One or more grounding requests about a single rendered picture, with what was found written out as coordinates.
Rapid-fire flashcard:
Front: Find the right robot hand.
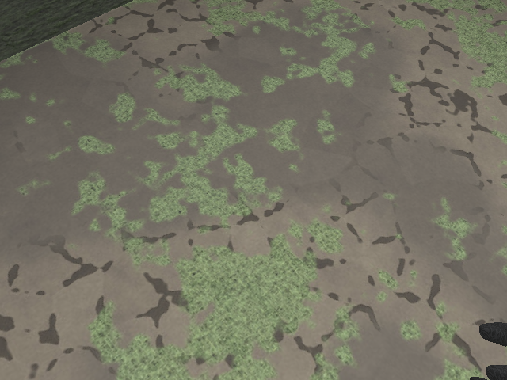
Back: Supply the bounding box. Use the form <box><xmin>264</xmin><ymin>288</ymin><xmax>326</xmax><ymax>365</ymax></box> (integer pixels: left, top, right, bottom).
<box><xmin>470</xmin><ymin>322</ymin><xmax>507</xmax><ymax>380</ymax></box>

